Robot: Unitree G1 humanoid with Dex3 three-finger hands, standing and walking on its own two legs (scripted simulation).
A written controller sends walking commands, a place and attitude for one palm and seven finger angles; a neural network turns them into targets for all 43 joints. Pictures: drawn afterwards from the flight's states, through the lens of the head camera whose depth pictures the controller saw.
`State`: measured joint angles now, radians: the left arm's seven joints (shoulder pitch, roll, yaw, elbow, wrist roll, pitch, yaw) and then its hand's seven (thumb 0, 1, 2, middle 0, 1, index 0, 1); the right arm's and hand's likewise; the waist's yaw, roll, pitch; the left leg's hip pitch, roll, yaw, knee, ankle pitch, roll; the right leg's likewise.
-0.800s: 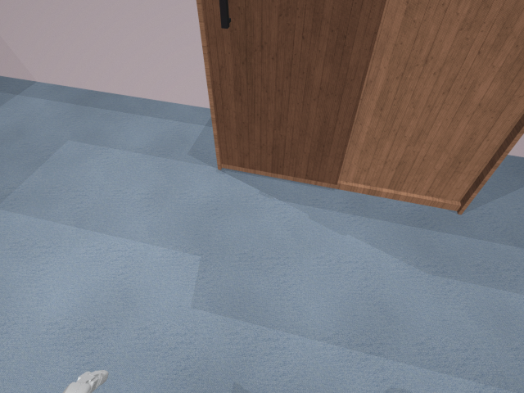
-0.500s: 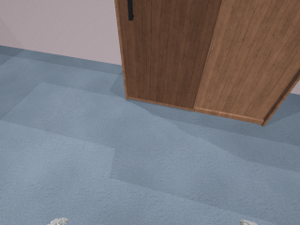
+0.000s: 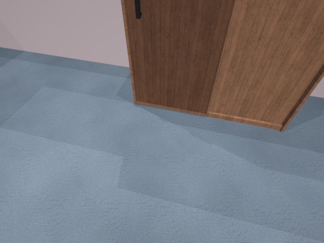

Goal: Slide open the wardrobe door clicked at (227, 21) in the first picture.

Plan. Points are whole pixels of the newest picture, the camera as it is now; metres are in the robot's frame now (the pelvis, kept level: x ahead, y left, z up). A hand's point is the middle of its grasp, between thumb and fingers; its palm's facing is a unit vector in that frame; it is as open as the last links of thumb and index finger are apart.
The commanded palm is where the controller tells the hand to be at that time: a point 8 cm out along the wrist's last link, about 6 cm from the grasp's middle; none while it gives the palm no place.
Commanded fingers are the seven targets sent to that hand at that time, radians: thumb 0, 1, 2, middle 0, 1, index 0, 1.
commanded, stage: stand and wait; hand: left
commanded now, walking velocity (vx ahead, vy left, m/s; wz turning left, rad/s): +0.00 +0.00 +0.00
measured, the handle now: out of the picture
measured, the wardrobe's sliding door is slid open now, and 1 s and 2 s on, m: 0.00 0.00 0.00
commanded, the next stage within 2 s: look at it before walking up in 0.06 s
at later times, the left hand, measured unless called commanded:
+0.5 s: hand out of the picture +0.08 +0.25 -0.15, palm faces -0.03 -0.94 -0.34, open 7.4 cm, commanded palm none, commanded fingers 0.00 0.90 0.90 -0.20 -0.30 -0.20 -0.30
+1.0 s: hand out of the picture +0.04 +0.24 -0.18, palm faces +0.10 -0.97 -0.24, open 7.4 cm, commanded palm none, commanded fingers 0.00 0.90 0.90 -0.20 -0.30 -0.20 -0.30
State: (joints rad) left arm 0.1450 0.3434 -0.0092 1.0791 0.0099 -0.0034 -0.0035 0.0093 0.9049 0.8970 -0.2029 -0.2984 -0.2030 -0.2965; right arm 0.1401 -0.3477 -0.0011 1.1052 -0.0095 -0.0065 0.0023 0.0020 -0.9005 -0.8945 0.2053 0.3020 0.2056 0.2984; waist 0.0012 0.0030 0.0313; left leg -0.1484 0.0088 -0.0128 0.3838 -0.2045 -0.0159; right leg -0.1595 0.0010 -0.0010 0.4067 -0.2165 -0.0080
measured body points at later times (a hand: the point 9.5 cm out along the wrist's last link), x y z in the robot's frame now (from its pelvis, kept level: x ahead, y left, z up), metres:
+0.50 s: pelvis +0.00 +0.00 +0.00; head +0.00 +0.00 +0.45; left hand +0.08 +0.30 -0.13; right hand +0.08 -0.30 -0.13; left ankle +0.00 +0.13 -0.74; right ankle +0.00 -0.11 -0.74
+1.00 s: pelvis +0.03 +0.02 +0.00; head +0.03 +0.04 +0.45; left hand +0.03 +0.29 -0.16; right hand +0.07 -0.25 -0.14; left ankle +0.01 +0.13 -0.71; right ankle +0.00 -0.11 -0.74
